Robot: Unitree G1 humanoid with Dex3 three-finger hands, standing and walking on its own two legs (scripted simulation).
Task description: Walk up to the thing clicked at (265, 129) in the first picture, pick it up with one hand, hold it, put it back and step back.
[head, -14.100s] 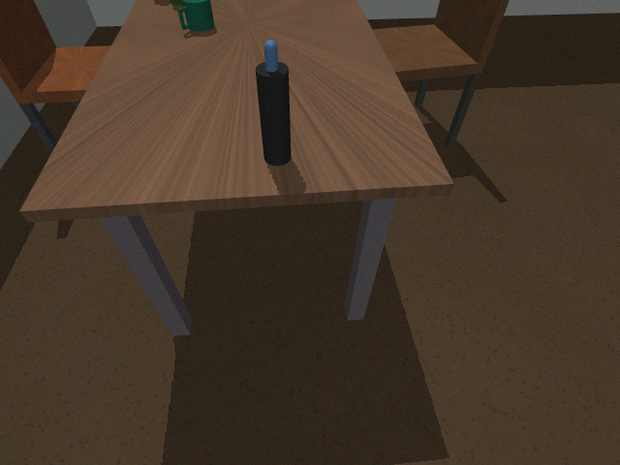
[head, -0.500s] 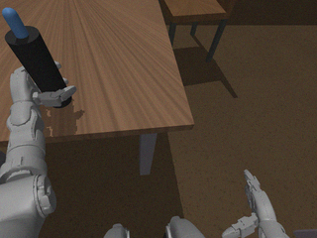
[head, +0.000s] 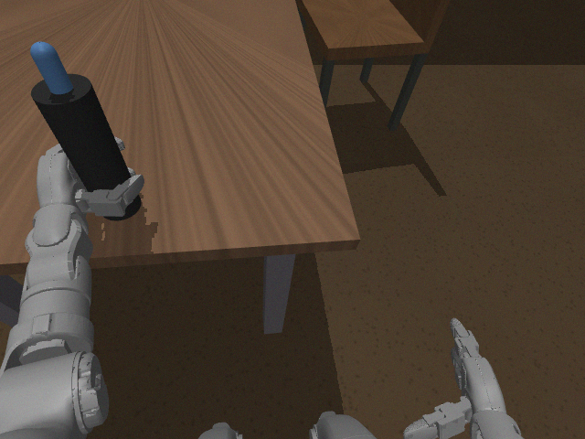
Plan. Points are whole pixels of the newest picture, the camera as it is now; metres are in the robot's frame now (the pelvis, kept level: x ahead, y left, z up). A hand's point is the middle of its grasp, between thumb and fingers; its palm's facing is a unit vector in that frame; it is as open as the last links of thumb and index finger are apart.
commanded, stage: settle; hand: left
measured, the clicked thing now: (89, 142) +0.45 +0.22 +0.15
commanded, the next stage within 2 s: lift in 0.26 s
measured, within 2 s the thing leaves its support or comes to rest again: neither
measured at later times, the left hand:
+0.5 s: hand (100, 170) +0.42 +0.21 +0.13, palm faces +0.16 -0.99 -0.01, open 8.5 cm
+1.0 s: hand (68, 156) +0.37 +0.20 +0.21, palm faces +0.17 -0.98 -0.05, open 8.5 cm
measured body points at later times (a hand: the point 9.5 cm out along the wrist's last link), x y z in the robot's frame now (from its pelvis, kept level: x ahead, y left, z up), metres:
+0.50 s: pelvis -0.03 +0.00 +0.01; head +0.01 +0.01 +0.46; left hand +0.41 +0.26 +0.14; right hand +0.13 -0.27 -0.03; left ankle -0.01 +0.11 -0.70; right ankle +0.00 -0.13 -0.70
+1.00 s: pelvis -0.02 +0.00 +0.02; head -0.04 -0.01 +0.47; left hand +0.36 +0.25 +0.22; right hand +0.15 -0.25 -0.03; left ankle -0.01 +0.11 -0.70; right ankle +0.00 -0.13 -0.70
